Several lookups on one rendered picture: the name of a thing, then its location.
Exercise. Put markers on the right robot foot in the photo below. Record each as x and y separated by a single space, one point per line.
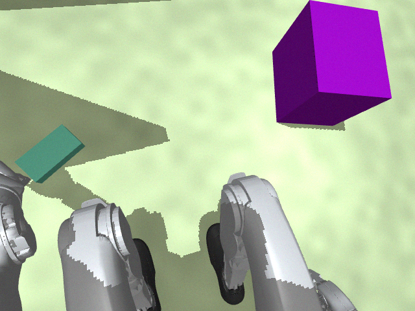
216 255

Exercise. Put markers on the left robot foot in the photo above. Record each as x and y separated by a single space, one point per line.
148 272

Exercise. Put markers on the right robot hand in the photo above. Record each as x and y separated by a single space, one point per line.
330 296

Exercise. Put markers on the left robot hand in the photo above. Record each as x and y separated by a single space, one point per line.
24 179

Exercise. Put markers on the left robot arm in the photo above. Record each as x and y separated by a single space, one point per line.
17 239

